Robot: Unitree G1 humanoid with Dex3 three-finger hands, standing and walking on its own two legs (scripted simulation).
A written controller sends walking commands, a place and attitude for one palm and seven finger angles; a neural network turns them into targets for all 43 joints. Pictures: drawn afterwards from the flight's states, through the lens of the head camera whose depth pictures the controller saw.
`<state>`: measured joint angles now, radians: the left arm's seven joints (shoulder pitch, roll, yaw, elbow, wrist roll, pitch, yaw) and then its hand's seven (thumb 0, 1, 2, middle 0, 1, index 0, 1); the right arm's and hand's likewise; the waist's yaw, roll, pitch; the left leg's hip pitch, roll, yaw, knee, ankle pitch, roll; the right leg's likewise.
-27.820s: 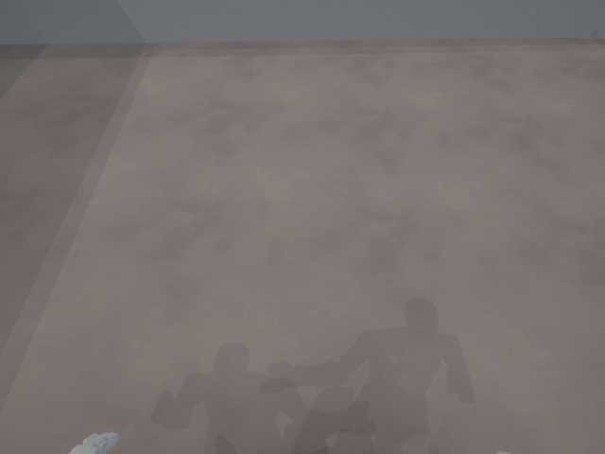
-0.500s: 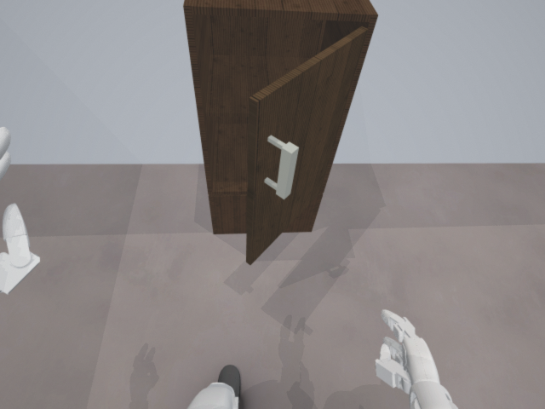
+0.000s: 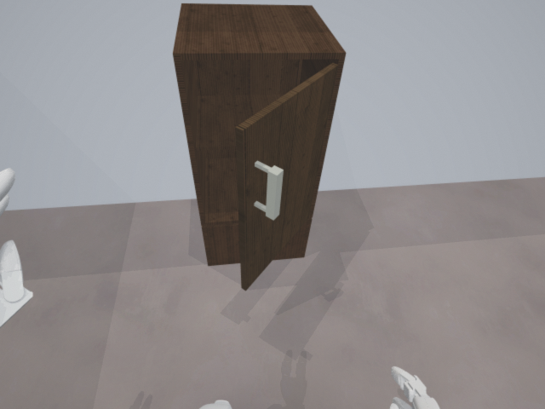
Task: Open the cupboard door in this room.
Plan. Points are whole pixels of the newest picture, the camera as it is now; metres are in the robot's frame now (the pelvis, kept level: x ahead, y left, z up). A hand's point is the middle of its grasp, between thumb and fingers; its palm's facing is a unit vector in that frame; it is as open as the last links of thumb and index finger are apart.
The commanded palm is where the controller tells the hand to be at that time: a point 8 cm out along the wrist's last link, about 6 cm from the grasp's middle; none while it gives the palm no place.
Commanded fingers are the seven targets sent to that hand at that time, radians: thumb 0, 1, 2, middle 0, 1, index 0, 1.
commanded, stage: stop stepping back and stand still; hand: left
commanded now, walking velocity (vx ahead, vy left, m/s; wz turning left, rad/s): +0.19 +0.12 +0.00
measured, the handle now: (266, 190) +0.58 +0.03 -0.04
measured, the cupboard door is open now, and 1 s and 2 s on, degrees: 47 47 47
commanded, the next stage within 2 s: let the arm hang, fingers relaxed in 0.56 s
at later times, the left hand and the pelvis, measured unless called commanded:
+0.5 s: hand (20, 297) +0.19 +0.26 +0.17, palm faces +0.40 -0.76 -0.52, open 7.4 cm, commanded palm +0.14 +0.30 +0.19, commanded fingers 0.00 0.90 0.90 -0.20 -0.30 -0.20 -0.30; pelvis +0.00 +0.00 +0.01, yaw +0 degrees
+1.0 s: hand out of the picture +0.04 +0.18 -0.17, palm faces +0.08 -0.98 -0.17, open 7.0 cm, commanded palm none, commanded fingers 0.00 0.90 0.90 -0.20 -0.30 -0.20 -0.30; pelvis -0.02 +0.00 +0.01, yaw +3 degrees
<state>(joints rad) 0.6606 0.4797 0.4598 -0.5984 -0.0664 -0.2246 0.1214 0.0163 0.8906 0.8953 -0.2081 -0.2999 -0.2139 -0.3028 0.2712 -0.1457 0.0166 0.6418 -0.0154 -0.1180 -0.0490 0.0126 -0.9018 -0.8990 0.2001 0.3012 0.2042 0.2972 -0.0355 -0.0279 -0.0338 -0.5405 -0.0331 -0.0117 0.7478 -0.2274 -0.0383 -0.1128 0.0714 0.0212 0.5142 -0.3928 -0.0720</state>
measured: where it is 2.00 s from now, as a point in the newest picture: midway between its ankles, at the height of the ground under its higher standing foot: outside the picture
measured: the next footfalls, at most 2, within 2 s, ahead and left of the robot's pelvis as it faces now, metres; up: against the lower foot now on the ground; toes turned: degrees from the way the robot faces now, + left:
left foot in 0.10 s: +0.07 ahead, +0.13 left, +0.00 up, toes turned +0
right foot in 0.32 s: +0.02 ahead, -0.08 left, +0.00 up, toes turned -1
